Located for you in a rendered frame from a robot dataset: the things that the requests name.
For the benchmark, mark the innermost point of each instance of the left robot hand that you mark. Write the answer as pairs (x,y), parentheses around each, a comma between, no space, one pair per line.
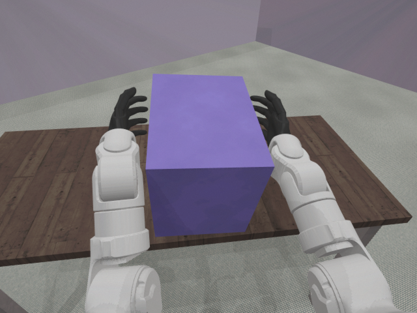
(122,112)

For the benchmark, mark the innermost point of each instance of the left robot forearm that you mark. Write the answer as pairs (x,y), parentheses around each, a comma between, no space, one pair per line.
(118,195)

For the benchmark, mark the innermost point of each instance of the right robot forearm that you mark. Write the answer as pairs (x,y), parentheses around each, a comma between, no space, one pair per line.
(322,226)

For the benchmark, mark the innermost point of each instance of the robot right upper arm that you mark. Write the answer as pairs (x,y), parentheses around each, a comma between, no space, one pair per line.
(349,284)

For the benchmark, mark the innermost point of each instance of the carton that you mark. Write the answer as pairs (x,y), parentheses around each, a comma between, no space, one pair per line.
(207,159)

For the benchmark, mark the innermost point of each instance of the robot left upper arm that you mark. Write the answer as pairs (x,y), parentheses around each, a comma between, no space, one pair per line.
(129,289)

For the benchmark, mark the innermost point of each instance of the right robot hand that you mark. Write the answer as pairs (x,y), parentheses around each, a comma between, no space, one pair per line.
(276,122)

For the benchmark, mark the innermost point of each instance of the table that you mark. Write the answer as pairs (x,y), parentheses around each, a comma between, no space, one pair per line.
(46,195)

